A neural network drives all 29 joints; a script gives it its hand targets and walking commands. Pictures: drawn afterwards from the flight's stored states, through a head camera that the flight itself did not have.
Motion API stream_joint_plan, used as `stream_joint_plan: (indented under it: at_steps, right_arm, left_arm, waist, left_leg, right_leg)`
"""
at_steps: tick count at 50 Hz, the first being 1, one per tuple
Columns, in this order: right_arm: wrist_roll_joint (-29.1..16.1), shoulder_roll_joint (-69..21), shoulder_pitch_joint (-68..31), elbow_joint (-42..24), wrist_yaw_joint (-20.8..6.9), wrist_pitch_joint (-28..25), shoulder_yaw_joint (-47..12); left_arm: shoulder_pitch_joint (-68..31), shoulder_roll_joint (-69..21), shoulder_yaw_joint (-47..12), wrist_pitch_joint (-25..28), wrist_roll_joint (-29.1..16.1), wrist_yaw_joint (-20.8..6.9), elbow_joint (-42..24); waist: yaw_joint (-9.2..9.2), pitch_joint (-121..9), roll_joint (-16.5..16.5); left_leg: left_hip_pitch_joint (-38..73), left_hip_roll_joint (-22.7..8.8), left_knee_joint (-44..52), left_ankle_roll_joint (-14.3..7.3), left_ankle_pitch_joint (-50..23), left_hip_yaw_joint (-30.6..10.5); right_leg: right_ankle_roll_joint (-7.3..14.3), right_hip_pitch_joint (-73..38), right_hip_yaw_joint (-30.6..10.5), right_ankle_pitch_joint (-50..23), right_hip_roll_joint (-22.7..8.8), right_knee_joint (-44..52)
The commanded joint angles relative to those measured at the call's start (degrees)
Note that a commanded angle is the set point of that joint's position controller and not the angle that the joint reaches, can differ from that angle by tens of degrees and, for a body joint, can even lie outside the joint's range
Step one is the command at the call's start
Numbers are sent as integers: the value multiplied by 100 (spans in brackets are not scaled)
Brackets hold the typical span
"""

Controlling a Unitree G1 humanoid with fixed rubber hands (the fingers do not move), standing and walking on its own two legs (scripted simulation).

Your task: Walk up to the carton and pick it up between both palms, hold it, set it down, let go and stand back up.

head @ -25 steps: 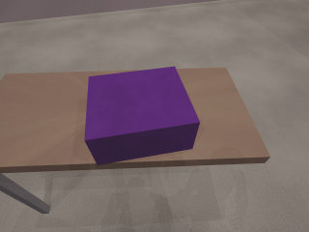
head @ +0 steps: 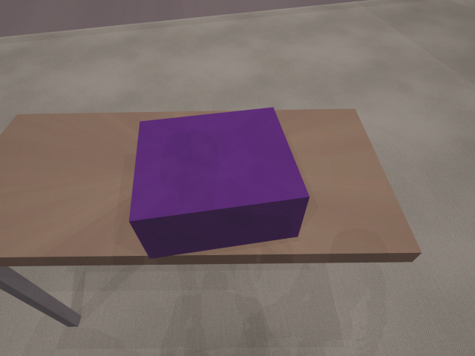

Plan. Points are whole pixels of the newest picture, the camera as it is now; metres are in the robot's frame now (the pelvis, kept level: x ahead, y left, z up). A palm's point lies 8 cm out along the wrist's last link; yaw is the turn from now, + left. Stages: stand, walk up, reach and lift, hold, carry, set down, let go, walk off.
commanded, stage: walk up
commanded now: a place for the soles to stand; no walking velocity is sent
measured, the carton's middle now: (216, 177) +0.47 +0.07 -0.01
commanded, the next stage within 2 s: reach and lift in 0.48 s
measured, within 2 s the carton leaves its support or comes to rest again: neither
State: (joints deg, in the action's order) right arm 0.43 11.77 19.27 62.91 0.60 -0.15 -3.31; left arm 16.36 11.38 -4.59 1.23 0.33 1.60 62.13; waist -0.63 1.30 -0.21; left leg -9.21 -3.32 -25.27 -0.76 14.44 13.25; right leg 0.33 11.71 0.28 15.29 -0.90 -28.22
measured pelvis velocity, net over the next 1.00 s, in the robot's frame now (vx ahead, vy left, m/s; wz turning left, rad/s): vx -0.03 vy -0.02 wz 0.09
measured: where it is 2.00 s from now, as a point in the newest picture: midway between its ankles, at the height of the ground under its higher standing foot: outside the picture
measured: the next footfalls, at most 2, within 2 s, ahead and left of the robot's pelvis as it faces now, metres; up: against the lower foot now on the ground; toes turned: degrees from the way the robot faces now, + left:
none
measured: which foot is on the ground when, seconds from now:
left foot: down 0.00-1.00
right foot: down 0.00-1.00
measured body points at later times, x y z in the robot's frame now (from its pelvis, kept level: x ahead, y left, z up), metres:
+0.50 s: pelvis +0.00 +0.00 +0.00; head +0.01 -0.01 +0.45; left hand +0.00 +0.23 -0.15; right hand -0.03 -0.24 -0.16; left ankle -0.01 +0.10 -0.74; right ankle +0.00 -0.11 -0.74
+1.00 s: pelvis -0.03 -0.02 -0.01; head +0.00 +0.00 +0.44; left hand +0.09 +0.26 -0.11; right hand +0.14 -0.23 -0.12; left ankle -0.01 +0.10 -0.74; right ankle +0.00 -0.11 -0.74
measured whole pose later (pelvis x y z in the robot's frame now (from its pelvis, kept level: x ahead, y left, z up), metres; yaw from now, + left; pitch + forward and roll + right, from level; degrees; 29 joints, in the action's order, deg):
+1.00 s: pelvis -0.03 -0.02 -0.01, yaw +5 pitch -2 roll -1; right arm -5.2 11.3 6.0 35.7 -1.9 19.0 -0.3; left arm 10.1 16.1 4.0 -39.6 5.8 -6.5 20.3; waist -1.1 5.5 -1.2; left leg -17.2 -4.4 -35.5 0.2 16.2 5.9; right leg 2.0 15.2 6.1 17.0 -0.2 -34.1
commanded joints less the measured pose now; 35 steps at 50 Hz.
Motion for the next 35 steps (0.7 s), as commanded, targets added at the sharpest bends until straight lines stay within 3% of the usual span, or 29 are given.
stream_joint_plan:
  at_steps: [1, 10, 17, 18, 24, 25, 26, 27, 28, 29, 30, 31, 32, 33, 34, 35]
  right_arm:
    - [-6, 670, 486, -4, 56, -33, 120]
    - [0, 621, 550, 88, 61, -95, 97]
    - [-11, 589, 511, 176, 73, -94, 82]
    - [-21, 609, 551, 180, 72, -97, 92]
    - [-6, 570, 588, 239, 82, -125, 97]
    - [782, 471, -4849, -1448, -172, -136, 1189]
    - [927, 763, -3805, -1387, -361, 296, 1373]
    - [878, 805, -3740, -1916, -494, 561, 1374]
    - [672, 774, -3434, -2195, -552, 909, 1288]
    - [489, 773, -3051, -2404, -561, 1162, 1167]
    - [282, 846, -2719, -2662, -604, 1299, 1096]
    - [36, 880, -2353, -2707, -633, 1429, 997]
    - [-170, 929, -2069, -2512, -627, 1583, 897]
    - [-409, 1070, -1732, -2340, -596, 1671, 746]
    - [-680, 1109, -1442, -2045, -571, 1728, 580]
    - [-914, 1146, -1231, -1784, -538, 1809, 388]
  left_arm:
    - [296, 657, 120, 59, -18, 39, -73]
    - [169, 648, 136, 88, 1, 37, 0]
    - [170, 612, 116, 63, -24, 22, 107]
    - [141, 584, 98, 61, -8, 23, 95]
    - [142, 634, 126, 87, 17, 18, 160]
    - [-4639, 1413, 187, -1273, -398, -216, -1794]
    - [-3550, 1543, 143, -2102, -530, -129, -1695]
    - [-3500, 1577, 215, -2578, -531, -134, -2231]
    - [-3014, 1375, 147, -3020, -593, -147, -2446]
    - [-2693, 1286, 256, -3401, -539, -148, -2938]
    - [-2626, 1341, 448, -3718, -374, -161, -3520]
    - [-2342, 1324, 638, -3970, -176, -173, -3936]
    - [-2049, 1306, 747, -4234, -5, -231, -3953]
    - [-1617, 1217, 850, -4407, 182, -313, -4001]
    - [-1254, 1048, 908, -4517, 326, -430, -4100]
    - [-901, 871, 955, -4648, 465, -558, -4086]
  waist:
    - [-12, 410, -58]
    - [-23, 199, -147]
    - [23, 498, -30]
    - [-1, 462, 128]
    - [-4, 217, -113]
    - [-188, 86, -266]
    - [-195, 557, -462]
    - [-119, 243, -588]
    - [-26, -499, -651]
    - [126, -1086, -386]
    - [154, -1725, -103]
    - [129, -2192, 152]
    - [8, -2439, 352]
    - [-90, -2621, 545]
    - [-176, -2677, 691]
    - [-203, -2474, 850]
  left_leg:
    - [221, -588, 481, -184, -400, -883]
    - [253, -609, 461, -173, -704, -958]
    - [115, -564, 570, -162, -408, -1067]
    - [86, -558, 582, -164, -389, -1081]
    - [187, -550, 528, -144, -458, -1125]
    - [-1969, -41, -557, 169, 636, -1004]
    - [-2480, -29, -678, 102, 1621, -755]
    - [-2524, -1, -682, 132, 1654, -677]
    - [-2249, 53, -888, 207, 1215, -621]
    - [-2022, 33, -1087, 310, 706, -674]
    - [-1696, 13, -1346, 396, 271, -678]
    - [-1261, -2, -1563, 496, -200, -726]
    - [-792, 0, -1707, 570, -829, -811]
    - [-163, -13, -1935, 646, -1949, -913]
    - [528, -40, -2111, 691, -3047, -1035]
    - [1080, -35, -2092, 715, -3613, -1149]
  right_leg:
    - [198, 618, -588, -869, -583, 619]
    - [210, 251, -493, -1121, -608, 685]
    - [201, 396, -457, -681, -605, 830]
    - [203, 320, -447, -629, -599, 830]
    - [190, 179, -351, -685, -614, 851]
    - [247, 1080, 283, 1088, -109, -498]
    - [213, 588, 250, 1747, -167, -692]
    - [191, 286, 186, 1661, -215, -749]
    - [153, 4, 61, 1012, -284, -887]
    - [164, 117, -4, 235, -326, -1060]
    - [172, 193, 14, -394, -339, -1246]
    - [196, 279, 129, -940, -286, -1457]
    - [200, 553, 261, -1445, -220, -1558]
    - [178, 909, 407, -2007, -114, -1675]
    - [172, 1280, 490, -2357, 1, -1666]
    - [188, 1617, 560, -2235, 108, -1454]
